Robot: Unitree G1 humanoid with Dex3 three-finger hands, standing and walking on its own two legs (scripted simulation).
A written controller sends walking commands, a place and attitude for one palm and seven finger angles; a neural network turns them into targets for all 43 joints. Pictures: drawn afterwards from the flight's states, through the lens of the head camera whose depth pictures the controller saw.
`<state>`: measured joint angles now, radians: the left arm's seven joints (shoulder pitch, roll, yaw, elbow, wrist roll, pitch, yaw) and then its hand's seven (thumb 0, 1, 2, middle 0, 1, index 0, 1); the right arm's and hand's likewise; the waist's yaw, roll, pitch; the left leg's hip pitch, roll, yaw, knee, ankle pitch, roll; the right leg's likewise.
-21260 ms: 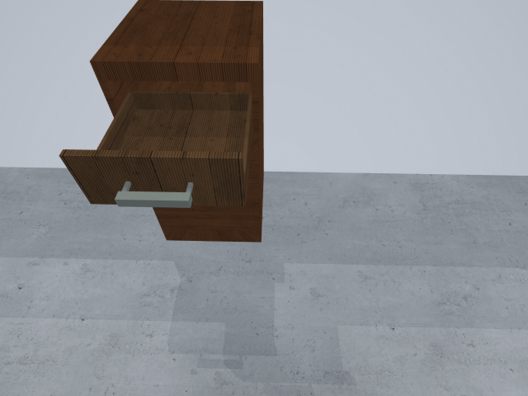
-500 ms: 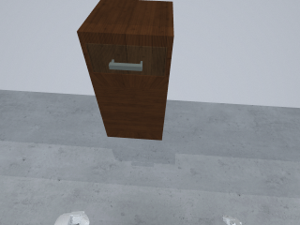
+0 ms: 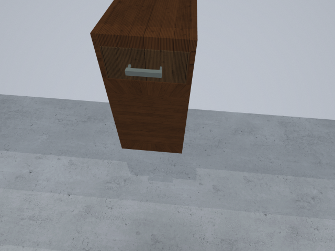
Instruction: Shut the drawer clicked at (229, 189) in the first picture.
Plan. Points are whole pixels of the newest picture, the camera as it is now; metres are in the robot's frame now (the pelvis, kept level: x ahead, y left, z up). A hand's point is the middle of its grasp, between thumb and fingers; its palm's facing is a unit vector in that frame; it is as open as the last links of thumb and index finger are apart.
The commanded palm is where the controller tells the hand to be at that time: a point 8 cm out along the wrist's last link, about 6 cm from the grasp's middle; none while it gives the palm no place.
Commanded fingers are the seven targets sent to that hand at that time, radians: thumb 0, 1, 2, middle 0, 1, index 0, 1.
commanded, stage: let the arm hang, fingers relaxed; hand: left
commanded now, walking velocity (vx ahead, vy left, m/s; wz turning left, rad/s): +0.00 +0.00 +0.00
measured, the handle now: (144, 70) +0.83 +0.15 -0.06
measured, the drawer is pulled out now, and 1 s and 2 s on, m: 0.00 0.00 0.00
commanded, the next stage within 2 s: look to check the result in 0.38 s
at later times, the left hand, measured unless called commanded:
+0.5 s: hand out of the picture -0.02 +0.16 -0.18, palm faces +0.04 -0.99 -0.16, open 7.3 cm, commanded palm none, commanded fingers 0.00 0.90 0.90 -0.20 -0.30 -0.20 -0.30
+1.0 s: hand out of the picture -0.01 +0.15 -0.18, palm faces +0.03 -0.99 -0.16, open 7.3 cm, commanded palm none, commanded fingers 0.00 0.90 0.90 -0.20 -0.30 -0.20 -0.30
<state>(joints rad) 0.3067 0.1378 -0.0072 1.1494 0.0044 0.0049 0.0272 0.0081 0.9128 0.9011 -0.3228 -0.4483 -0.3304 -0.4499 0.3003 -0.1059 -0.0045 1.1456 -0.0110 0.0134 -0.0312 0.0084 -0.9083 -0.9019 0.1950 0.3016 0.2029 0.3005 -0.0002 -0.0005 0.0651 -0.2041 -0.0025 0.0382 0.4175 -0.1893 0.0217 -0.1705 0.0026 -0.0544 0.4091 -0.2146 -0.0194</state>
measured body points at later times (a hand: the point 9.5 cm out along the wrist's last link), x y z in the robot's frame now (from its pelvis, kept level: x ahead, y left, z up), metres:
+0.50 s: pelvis +0.00 +0.00 +0.00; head +0.01 +0.00 +0.45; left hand -0.02 +0.21 -0.16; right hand -0.03 -0.20 -0.16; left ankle +0.02 +0.10 -0.74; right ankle +0.01 -0.11 -0.74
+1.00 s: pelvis +0.00 +0.00 +0.00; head +0.01 +0.00 +0.45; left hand -0.01 +0.20 -0.16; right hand -0.02 -0.21 -0.16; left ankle +0.02 +0.10 -0.74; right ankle +0.01 -0.11 -0.74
